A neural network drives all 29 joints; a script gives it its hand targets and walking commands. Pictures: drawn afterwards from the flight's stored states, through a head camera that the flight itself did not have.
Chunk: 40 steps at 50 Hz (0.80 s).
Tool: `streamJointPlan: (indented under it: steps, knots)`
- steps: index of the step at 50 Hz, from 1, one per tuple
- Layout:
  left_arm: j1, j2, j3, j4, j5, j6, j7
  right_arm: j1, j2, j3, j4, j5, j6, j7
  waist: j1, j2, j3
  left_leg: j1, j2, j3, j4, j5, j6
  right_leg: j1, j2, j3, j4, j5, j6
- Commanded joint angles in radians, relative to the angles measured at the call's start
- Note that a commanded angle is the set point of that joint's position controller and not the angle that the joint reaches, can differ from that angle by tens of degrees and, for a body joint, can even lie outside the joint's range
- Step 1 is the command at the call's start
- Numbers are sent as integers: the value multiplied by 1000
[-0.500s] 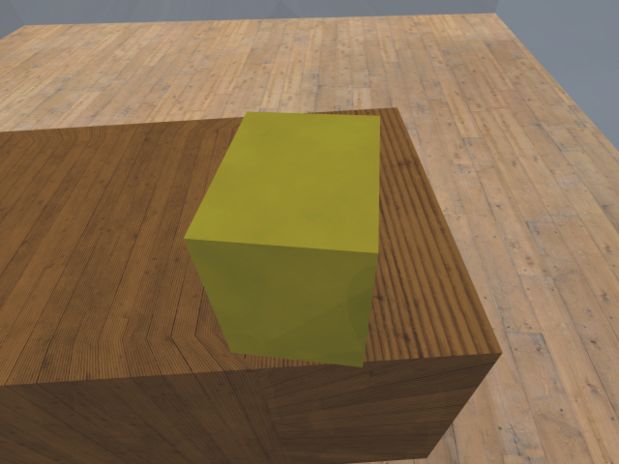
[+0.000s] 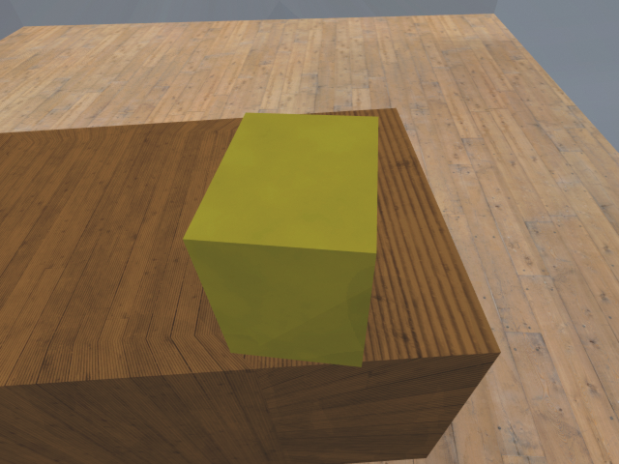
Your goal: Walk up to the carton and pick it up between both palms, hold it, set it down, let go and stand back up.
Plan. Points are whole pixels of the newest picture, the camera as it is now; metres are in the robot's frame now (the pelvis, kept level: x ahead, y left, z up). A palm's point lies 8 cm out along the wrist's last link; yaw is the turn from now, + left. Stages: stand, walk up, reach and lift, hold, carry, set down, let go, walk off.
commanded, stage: stand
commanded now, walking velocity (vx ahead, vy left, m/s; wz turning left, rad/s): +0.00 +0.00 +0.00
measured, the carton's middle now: (302, 237) +0.46 +0.03 +0.03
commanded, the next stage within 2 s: none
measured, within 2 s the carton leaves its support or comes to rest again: neither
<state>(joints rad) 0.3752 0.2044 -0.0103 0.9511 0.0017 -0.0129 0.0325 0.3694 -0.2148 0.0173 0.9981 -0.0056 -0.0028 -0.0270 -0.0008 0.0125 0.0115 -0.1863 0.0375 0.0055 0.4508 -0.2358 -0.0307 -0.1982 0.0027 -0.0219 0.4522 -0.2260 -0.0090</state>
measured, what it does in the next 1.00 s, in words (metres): stands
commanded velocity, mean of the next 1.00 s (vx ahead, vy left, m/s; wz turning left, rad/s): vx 0.00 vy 0.00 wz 0.00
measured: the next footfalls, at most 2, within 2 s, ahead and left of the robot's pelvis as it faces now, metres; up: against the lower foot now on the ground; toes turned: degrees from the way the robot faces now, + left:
none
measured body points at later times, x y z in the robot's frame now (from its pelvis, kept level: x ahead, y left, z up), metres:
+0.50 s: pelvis +0.00 +0.00 +0.00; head +0.00 +0.00 +0.45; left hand +0.00 +0.24 -0.15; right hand -0.01 -0.24 -0.15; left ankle +0.01 +0.14 -0.74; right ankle +0.01 -0.11 -0.74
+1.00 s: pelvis +0.01 +0.00 +0.00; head +0.02 +0.00 +0.45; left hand +0.01 +0.24 -0.15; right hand +0.00 -0.23 -0.15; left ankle +0.01 +0.14 -0.74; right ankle +0.01 -0.11 -0.74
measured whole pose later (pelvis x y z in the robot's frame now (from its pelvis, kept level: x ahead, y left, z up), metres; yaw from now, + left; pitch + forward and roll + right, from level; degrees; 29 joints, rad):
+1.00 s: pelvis +0.01 +0.00 +0.00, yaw +0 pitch -1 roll +0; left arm 0.36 0.18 -0.01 1.02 0.00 -0.02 0.04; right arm 0.35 -0.19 0.01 1.04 0.00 -0.01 -0.04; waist 0.00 0.01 0.02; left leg -0.17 0.03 0.01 0.43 -0.25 -0.03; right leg -0.18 0.00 -0.01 0.43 -0.23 0.00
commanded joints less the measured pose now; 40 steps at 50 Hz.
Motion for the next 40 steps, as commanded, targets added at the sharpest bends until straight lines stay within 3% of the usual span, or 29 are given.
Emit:
streamJointPlan:
  steps: [1,18,33,40]
  knots:
    - [57,127,29,-33,0,-15,8,70,-107,-30,-27,-1,-12,-8,-2,-17,73,-37,58,-62,-93,27,25,-37,-90,104,-112,17,-2]
    - [58,114,29,1,-2,-11,10,82,-95,-30,-6,2,-10,-13,0,-10,90,-59,57,-64,-100,-1,23,-48,-89,106,-118,-15,-1]
    - [50,103,26,25,-3,-13,14,78,-83,-26,7,2,-13,-16,-3,-9,65,-32,65,-61,-96,73,24,-12,-97,97,-100,84,-2]
    - [58,96,26,33,0,-11,14,74,-83,-30,14,2,-12,-19,-4,-13,81,-33,66,-57,-106,56,27,-15,-92,92,-106,73,2]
